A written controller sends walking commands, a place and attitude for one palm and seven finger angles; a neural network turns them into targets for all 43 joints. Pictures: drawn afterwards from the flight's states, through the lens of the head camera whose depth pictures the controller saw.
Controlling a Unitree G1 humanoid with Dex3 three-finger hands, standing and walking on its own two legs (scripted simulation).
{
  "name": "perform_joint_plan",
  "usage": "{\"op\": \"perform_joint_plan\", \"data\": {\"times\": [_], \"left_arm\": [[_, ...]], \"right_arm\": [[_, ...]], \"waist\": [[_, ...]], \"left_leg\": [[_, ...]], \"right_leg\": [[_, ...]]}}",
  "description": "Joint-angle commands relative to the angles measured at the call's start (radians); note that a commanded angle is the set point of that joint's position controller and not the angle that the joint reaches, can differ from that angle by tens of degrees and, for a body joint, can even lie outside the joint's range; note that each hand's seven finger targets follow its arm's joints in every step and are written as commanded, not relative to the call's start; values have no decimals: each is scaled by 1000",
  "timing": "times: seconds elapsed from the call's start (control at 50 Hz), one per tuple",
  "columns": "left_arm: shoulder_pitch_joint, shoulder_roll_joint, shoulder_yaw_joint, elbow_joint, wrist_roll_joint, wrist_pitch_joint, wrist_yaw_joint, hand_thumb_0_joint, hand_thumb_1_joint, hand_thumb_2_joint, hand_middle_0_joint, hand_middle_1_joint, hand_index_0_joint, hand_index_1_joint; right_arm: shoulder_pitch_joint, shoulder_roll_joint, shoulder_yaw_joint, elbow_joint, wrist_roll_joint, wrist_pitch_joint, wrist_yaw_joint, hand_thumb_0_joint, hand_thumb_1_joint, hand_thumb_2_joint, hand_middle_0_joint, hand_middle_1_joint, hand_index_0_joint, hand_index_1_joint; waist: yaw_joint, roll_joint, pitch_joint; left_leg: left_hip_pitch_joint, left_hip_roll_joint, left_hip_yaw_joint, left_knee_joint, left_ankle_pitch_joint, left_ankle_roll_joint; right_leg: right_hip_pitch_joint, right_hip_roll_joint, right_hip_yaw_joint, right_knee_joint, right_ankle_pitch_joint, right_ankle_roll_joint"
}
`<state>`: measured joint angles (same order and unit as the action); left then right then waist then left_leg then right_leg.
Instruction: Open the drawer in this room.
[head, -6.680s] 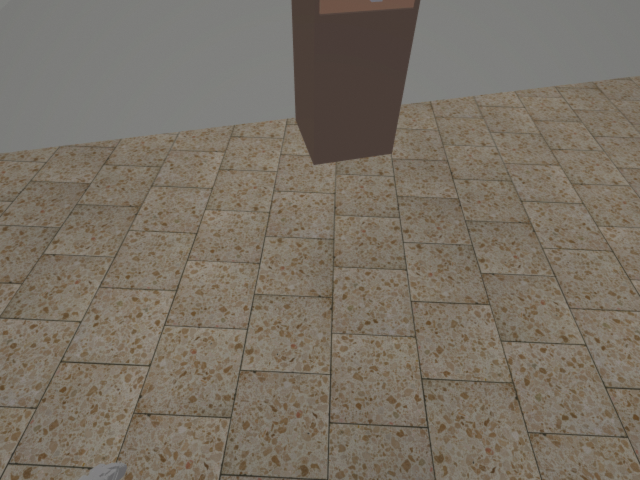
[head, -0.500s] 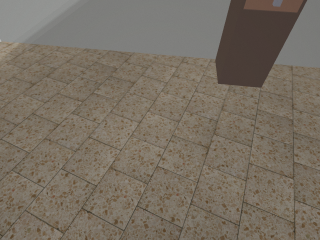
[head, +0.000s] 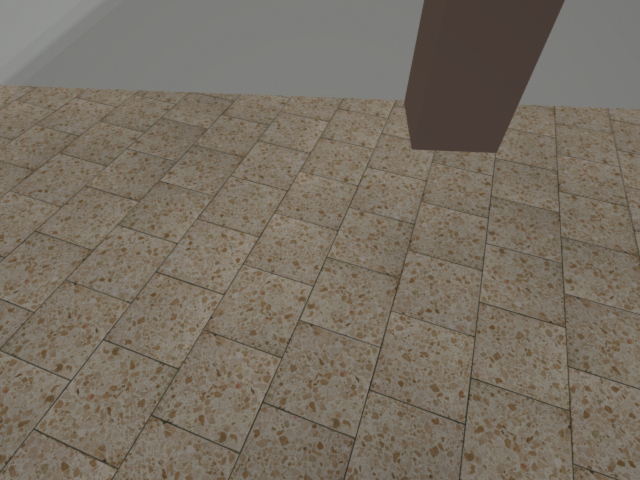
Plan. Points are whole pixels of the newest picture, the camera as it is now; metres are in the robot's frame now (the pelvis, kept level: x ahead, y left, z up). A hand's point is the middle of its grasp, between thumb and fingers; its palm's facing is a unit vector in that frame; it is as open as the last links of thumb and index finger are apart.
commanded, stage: turn or walk to find it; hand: left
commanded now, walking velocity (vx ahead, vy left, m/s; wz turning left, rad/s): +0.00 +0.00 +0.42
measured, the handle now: out of the picture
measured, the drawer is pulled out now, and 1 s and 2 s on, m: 0.00 0.00 0.00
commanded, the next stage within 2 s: stand and wait in 0.44 s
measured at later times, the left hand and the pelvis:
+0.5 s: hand out of the picture +0.01 +0.21 -0.17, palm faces +0.05 -0.97 -0.24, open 7.3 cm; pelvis +0.00 +0.01 +0.00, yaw +2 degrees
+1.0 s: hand out of the picture +0.05 +0.19 -0.17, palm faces -0.05 -0.96 -0.27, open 7.3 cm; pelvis +0.00 -0.01 -0.01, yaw -3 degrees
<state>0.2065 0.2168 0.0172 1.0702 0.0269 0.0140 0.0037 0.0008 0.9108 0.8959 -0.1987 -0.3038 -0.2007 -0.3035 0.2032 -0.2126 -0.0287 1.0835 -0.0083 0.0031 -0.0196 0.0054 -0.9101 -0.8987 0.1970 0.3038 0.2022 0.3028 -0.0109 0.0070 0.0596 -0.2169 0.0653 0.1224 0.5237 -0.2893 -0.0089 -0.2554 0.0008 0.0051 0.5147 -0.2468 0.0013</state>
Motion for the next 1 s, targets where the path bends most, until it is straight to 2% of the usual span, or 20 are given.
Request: {"op": "perform_joint_plan", "data": {"times": [0.0,0.1,0.22,0.26,0.28,0.32,0.34,0.4,0.48,0.62,0.66,0.78,0.84,0.86,0.88,0.9,0.92,0.94,0.96,0.98], "left_arm": [[-34,229,40,-47,-9,-47,13,0,900,900,-200,-300,-200,-300],[-2,135,22,-36,-12,-14,25,0,900,900,-200,-300,-200,-300],[-5,152,36,-81,-10,-6,27,0,900,900,-200,-300,-200,-300],[2,132,22,-70,-10,-12,27,0,900,900,-200,-300,-200,-300],[-7,140,17,-61,-10,-19,25,0,900,900,-200,-300,-200,-300],[-39,208,24,-53,-9,-40,18,0,900,900,-200,-300,-200,-300],[-47,212,26,-47,-9,-43,16,0,900,900,-200,-300,-200,-300],[-5,130,15,-23,-12,-18,19,0,900,900,-200,-300,-200,-300],[31,113,16,-19,-8,-9,17,0,900,900,-200,-300,-200,-300],[45,136,16,-4,-8,-26,18,0,900,900,-200,-300,-200,-300],[57,107,17,-7,-9,-16,19,0,900,900,-200,-300,-200,-300],[45,105,45,-66,-2,11,7,0,900,900,-200,-300,-200,-300],[68,82,51,-90,3,19,2,0,900,900,-200,-300,-200,-300],[87,72,52,-91,5,18,2,0,900,900,-200,-300,-200,-300],[116,70,52,-88,5,14,3,0,900,900,-200,-300,-200,-300],[144,85,55,-78,9,7,5,0,900,900,-200,-300,-200,-300],[148,137,61,-82,17,-5,11,0,900,900,-200,-300,-200,-300],[166,182,63,-81,7,-13,16,0,900,900,-200,-300,-200,-300],[148,170,57,-87,0,-11,20,0,900,900,-200,-300,-200,-300],[86,154,56,-93,3,-10,21,0,900,900,-200,-300,-200,-300]], "right_arm": [[-19,-207,-31,-38,-2,-34,5,0,-900,-900,200,300,200,300],[15,-112,-8,-26,-7,-9,13,0,-900,-900,200,300,200,300],[23,-134,-18,-71,-10,5,18,0,-900,-900,200,300,200,300],[28,-117,-9,-62,-11,-1,14,0,-900,-900,200,300,200,300],[30,-132,-9,-52,-9,-8,12,0,-900,-900,200,300,200,300],[-2,-215,-23,-40,-4,-28,7,0,-900,-900,200,300,200,300],[-17,-221,-24,-36,-3,-32,5,0,-900,-900,200,300,200,300],[19,-126,-12,-22,-3,-18,-3,0,-900,-900,200,300,200,300],[9,-124,-13,-36,-4,-13,-8,0,-900,-900,200,300,200,300],[1,-140,-16,-25,0,-27,-7,0,-900,-900,200,300,200,300],[18,-110,-17,-23,-1,-21,-10,0,-900,-900,200,300,200,300],[3,-153,-49,-72,-6,-2,-17,0,-900,-900,200,300,200,300],[-23,-171,-63,-100,-8,-3,-17,0,-900,-900,200,300,200,300],[-34,-170,-63,-106,-10,-4,-16,0,-900,-900,200,300,200,300],[-46,-165,-61,-111,-12,-3,-14,0,-900,-900,200,300,200,300],[-50,-148,-59,-119,-11,1,-13,0,-900,-900,200,300,200,300],[-37,-101,-53,-126,-7,6,-13,0,-900,-900,200,300,200,300],[-44,-64,-40,-141,-2,17,-9,0,-900,-900,200,300,200,300],[-43,-81,-41,-135,-2,25,-7,0,-900,-900,200,300,200,300],[-25,-79,-41,-120,-3,17,-5,0,-900,-900,200,300,200,300]], "waist": [[8,-46,-67],[21,2,-14],[20,-9,-56],[18,-22,-88],[12,-20,-99],[12,-1,-110],[11,-4,-96],[2,4,-57],[9,7,-25],[11,-8,-58],[8,-10,-46],[15,72,-22],[29,140,-45],[40,145,-46],[53,130,-51],[64,40,-56],[60,-189,-63],[74,-359,-58],[69,-284,-56],[36,-214,-40]], "left_leg": [[34,59,-134,-135,99,30],[-59,61,-165,-146,99,24],[-108,54,-197,-92,163,29],[-49,51,-191,-100,156,27],[-11,56,-192,-116,172,27],[43,70,-196,-146,194,36],[59,73,-183,-151,194,34],[64,78,-137,-129,194,19],[28,92,-136,-158,113,27],[65,82,-128,-159,149,29],[79,89,-104,-137,161,24],[30,172,-141,-153,59,65],[-23,247,-170,-164,85,117],[-50,252,-157,-144,117,128],[-75,234,-128,-94,137,118],[-124,180,-82,-4,89,81],[-203,55,9,186,-51,15],[-246,-31,-19,356,-271,-12],[-223,-11,-114,433,-286,2],[-239,-9,-127,471,-236,9]], "right_leg": [[30,-136,103,-160,91,-40],[39,-140,37,-126,40,-4],[63,-165,-3,-79,74,0],[46,-156,12,-103,60,-4],[46,-147,12,-111,75,-5],[69,-131,25,-143,116,-16],[63,-131,33,-153,137,-19],[26,-123,51,-126,197,-12],[6,-105,54,-122,150,-5],[33,-114,68,-137,191,-11],[-4,-110,73,-108,224,-11],[-98,-52,49,49,154,-6],[-94,-25,-3,201,-13,6],[-65,-28,-17,203,-56,8],[-25,-38,-15,146,-18,5],[27,-68,40,58,119,-8],[56,-187,261,-71,188,-56],[27,-314,474,-236,181,-141],[-17,-323,483,-285,80,-181],[1,-294,424,-248,126,-197]]}}
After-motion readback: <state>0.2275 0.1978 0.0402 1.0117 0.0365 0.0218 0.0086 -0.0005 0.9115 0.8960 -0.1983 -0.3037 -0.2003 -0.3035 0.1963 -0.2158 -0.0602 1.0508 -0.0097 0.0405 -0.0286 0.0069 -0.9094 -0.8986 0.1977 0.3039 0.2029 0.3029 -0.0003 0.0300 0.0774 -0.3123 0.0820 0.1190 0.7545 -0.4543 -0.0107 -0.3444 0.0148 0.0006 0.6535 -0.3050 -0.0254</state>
